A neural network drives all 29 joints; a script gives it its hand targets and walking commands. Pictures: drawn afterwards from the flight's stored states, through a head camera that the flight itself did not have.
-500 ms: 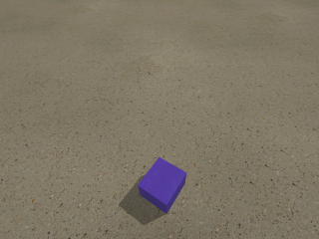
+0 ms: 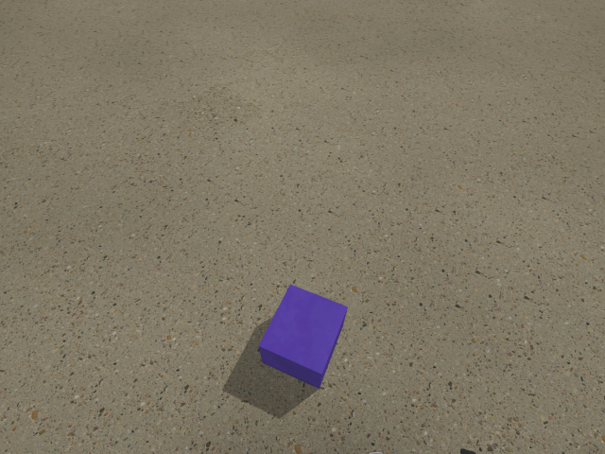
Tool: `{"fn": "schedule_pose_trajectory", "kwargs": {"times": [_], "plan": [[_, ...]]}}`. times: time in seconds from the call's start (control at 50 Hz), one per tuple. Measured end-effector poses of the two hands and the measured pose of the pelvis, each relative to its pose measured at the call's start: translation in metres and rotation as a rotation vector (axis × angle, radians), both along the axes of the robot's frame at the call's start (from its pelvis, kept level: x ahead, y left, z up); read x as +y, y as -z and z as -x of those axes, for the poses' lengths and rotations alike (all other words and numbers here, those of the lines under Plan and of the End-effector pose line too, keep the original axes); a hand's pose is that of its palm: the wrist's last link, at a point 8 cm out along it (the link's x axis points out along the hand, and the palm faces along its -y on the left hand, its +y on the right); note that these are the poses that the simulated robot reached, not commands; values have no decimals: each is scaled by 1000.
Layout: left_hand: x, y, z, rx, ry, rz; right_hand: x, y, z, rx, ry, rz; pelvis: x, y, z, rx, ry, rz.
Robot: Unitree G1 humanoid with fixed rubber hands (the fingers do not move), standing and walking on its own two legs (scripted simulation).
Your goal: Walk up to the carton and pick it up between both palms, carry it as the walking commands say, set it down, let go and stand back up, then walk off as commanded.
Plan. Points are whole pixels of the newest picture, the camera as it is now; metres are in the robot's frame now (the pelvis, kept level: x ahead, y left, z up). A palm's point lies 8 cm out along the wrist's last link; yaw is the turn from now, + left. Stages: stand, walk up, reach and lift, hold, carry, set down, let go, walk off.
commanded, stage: walk up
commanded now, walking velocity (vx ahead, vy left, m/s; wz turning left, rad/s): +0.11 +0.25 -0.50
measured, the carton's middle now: (304, 335) +0.54 +0.01 -0.69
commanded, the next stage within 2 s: none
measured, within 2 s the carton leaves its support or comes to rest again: neither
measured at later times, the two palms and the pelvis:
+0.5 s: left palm (90, 411) +0.19 +0.32 -0.11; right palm out of the picture +0.04 -0.14 -0.13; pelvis +0.08 +0.09 +0.01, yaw -12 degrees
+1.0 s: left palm (113, 371) +0.25 +0.31 -0.12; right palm out of the picture +0.04 -0.17 -0.13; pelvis +0.09 +0.09 +0.00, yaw -17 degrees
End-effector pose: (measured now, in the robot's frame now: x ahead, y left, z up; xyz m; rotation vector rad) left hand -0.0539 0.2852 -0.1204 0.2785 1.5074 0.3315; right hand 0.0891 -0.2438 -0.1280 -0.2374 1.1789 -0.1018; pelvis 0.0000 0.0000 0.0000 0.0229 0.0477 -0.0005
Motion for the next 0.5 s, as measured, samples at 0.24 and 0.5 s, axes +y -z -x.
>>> {"fn": "schedule_pose_trajectory", "kwargs": {"times": [0.24, 0.5], "plan": [[15, -12, -235, -350, 303, 89, 64, 1, 101, 176, 296, -12, 56, -9, -36, -12, 144, 3], [33, -9, -247, -283, 317, 126, 101, 4, 54, 148, 346, -51, 92, -13, -75, -29, 211, 3]]}}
